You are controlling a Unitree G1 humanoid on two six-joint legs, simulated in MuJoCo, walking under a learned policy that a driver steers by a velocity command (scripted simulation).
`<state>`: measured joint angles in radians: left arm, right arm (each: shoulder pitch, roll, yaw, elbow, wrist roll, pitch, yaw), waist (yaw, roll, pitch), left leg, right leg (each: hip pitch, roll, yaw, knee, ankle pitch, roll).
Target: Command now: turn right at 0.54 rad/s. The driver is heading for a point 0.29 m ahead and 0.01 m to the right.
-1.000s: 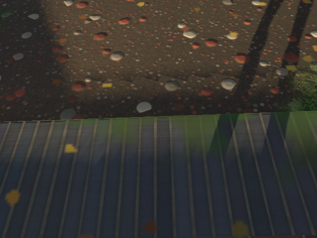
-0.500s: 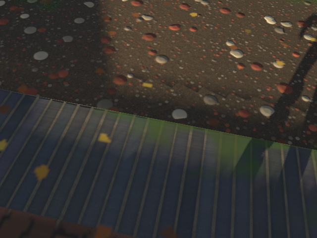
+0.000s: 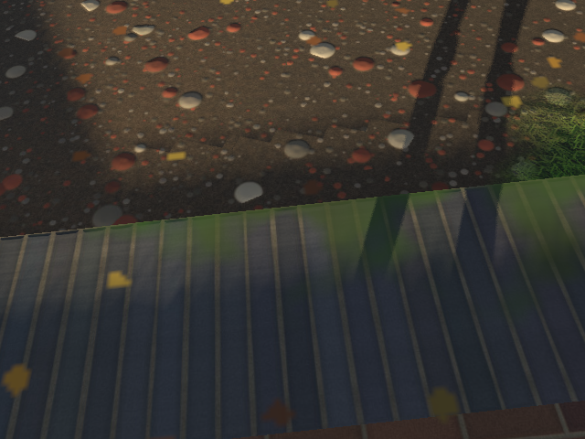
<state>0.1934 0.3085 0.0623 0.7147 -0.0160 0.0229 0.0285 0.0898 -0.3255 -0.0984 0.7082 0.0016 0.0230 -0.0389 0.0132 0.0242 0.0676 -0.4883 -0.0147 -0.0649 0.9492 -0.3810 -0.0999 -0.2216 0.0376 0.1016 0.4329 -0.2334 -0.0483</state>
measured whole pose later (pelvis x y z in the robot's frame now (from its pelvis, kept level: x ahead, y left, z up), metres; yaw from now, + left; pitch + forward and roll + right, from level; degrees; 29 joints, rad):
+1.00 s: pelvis +0.13 -0.06 -0.01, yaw -18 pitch +0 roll -2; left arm 0.19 0.24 0.02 0.78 0.01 -0.02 -0.01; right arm 0.17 -0.27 -0.03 0.74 -0.01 0.01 -0.03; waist 0.01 0.03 0.03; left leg -0.29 0.06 -0.02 0.50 -0.19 -0.03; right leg -0.16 0.07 -0.02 0.45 -0.28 -0.05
